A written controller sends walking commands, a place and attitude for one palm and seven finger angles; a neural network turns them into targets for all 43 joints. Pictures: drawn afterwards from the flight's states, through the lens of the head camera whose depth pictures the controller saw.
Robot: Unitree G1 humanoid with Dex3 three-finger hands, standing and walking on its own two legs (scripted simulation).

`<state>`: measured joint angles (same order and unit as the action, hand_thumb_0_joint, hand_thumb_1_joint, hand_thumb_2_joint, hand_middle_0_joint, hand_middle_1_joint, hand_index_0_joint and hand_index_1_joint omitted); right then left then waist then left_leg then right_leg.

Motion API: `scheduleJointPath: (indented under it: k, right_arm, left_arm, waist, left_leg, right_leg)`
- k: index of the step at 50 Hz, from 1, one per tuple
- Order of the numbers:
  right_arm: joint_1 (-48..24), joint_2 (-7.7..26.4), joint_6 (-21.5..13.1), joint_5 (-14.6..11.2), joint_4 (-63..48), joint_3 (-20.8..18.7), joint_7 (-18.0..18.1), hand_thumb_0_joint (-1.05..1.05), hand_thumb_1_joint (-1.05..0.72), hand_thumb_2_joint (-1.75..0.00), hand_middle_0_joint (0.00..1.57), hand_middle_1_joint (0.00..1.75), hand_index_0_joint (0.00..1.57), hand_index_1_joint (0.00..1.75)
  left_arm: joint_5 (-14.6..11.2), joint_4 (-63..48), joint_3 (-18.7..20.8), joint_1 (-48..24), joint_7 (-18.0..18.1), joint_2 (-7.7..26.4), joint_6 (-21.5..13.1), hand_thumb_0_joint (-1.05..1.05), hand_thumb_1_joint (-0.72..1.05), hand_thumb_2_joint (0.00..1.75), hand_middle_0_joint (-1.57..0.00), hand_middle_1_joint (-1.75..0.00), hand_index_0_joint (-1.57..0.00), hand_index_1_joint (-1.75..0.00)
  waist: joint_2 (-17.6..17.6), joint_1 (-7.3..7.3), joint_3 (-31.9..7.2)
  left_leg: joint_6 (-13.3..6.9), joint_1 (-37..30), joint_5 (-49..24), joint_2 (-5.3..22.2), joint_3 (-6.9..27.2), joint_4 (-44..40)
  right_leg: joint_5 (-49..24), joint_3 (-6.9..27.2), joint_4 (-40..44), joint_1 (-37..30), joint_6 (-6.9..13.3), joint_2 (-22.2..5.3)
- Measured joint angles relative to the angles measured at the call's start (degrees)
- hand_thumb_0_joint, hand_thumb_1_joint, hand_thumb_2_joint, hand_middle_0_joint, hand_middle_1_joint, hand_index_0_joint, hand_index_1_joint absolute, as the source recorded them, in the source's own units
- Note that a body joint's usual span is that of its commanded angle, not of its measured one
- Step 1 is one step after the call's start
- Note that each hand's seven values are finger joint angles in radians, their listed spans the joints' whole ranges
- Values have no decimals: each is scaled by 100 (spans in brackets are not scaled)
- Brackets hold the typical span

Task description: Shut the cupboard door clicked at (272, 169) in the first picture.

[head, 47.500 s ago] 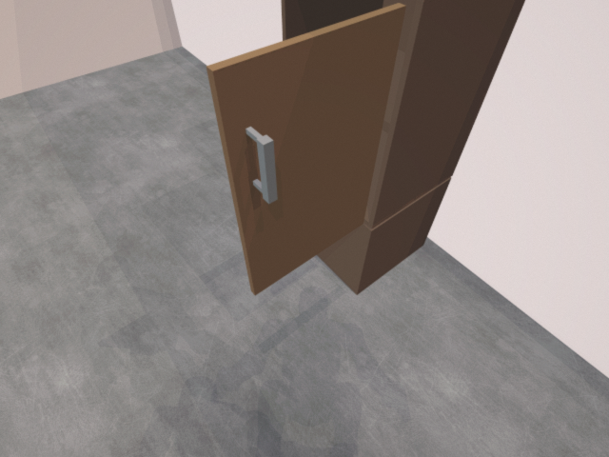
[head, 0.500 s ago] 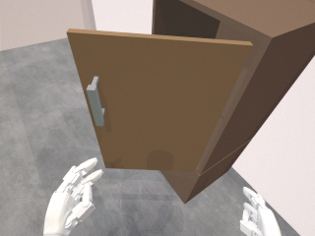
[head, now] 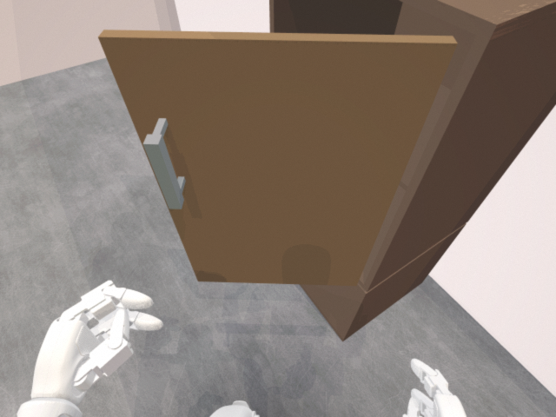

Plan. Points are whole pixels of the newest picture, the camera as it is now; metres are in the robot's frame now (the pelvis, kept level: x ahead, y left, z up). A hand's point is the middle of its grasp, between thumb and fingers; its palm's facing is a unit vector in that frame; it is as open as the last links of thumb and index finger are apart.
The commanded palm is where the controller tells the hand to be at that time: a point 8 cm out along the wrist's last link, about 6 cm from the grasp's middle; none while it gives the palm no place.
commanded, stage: raise the hand and make a fist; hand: left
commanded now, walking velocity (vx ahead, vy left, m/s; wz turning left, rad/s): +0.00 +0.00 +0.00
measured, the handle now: (169, 165) +0.43 +0.19 +0.13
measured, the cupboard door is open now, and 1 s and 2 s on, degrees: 55 55 55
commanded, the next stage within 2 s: bring the fist close to the handle in 1.06 s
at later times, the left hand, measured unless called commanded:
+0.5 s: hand (75, 317) +0.21 +0.24 +0.12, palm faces +0.05 -1.00 -0.02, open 3.1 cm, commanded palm +0.18 +0.29 +0.12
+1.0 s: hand (55, 300) +0.22 +0.25 +0.13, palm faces +0.06 -1.00 -0.04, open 3.2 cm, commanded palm +0.19 +0.30 +0.13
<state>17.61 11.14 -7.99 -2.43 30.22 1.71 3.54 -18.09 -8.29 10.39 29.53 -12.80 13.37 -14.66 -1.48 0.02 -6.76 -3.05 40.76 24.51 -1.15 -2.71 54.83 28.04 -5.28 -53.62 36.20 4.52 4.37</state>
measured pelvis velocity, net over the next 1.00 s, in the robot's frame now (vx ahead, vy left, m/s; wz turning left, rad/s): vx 0.00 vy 0.06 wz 0.02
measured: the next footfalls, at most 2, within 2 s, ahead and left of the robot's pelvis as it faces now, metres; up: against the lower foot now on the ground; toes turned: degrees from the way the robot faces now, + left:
none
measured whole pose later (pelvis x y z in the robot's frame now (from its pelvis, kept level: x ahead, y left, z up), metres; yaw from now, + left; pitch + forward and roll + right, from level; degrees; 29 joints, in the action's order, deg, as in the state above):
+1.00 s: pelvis +0.00 +0.06 +0.04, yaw +1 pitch +2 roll -3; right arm 15.7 14.4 -12.9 -1.6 32.3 3.4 3.5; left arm -14.7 -11.5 9.1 18.7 -9.5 15.4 -6.0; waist -1.0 -1.5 -2.1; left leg -6.4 23.6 17.7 -4.6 -3.1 39.2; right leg 20.3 -3.9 -36.9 18.3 0.7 1.7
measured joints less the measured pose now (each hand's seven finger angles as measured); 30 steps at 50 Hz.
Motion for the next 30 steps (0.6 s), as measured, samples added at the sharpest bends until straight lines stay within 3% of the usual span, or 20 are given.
scheduleJointPath:
  k: [3,7,10,13,19,22,27,30]
  right_arm:
    - [164,218,-122,26,80,-117,-15,1,-90,-89,20,30,20,30]
    - [120,510,-282,-11,172,-219,-12,1,-90,-90,20,30,20,30]
    - [7,572,-366,-50,154,-253,38,2,-90,-90,20,30,20,30]
    - [-117,502,-421,-41,65,-223,78,2,-90,-90,20,29,20,30]
    - [-274,279,-475,10,-115,-2,1,1,-90,-90,20,29,20,30]
    - [-317,242,-464,-2,-134,141,-43,1,-90,-90,20,30,20,30]
    - [-343,210,-453,-18,-112,308,-6,1,-90,-89,20,30,20,30]
    - [-334,181,-472,11,-57,346,26,1,-90,-89,20,30,20,30]
  left_arm:
    - [-71,-150,200,146,212,-29,-524,2,91,90,-87,-103,-87,-103]
    - [-106,-100,-39,78,-42,-86,-908,2,91,90,-94,-111,-94,-111]
    - [16,6,-385,-40,-202,-62,-704,2,91,90,-100,-117,-99,-117]
    - [201,-58,-548,-128,-26,81,-432,2,91,90,-105,-123,-105,-123]
    - [176,-408,-246,-370,539,147,-305,2,90,90,-117,-135,-116,-135]
    - [160,-356,-206,-593,466,87,-72,2,90,90,-121,-140,-121,-141]
    - [296,-124,-433,-870,171,113,654,2,91,90,-127,-146,-126,-147]
    - [334,-165,-413,-959,193,199,843,2,90,90,-128,-148,-128,-148]
  waist:
    - [-11,7,-9]
    - [-76,14,10]
    - [-75,15,30]
    - [-49,27,54]
    - [-88,-21,30]
    - [-149,-84,38]
    - [-157,-172,169]
    - [-100,-191,268]
  left_leg:
    - [-45,-28,-37,-21,8,-53]
    - [-125,88,-43,-60,49,52]
    - [-190,55,-68,-77,32,32]
    - [-235,-122,-99,-88,1,-77]
    - [-292,-562,-180,-145,-7,-380]
    - [-324,-745,-232,-192,24,-524]
    - [-369,-1033,-357,-260,36,-810]
    - [-368,-1203,-424,-283,16,-984]
  right_leg:
    - [-45,-6,81,-49,-28,-16]
    - [-53,-59,39,14,-87,-56]
    - [-96,-45,81,-29,-113,-72]
    - [-157,-5,205,-203,-122,-78]
    - [-275,31,554,-667,-211,-116]
    - [-336,10,736,-881,-262,-151]
    - [-463,14,1033,-1182,-328,-205]
    - [-533,47,1189,-1338,-350,-224]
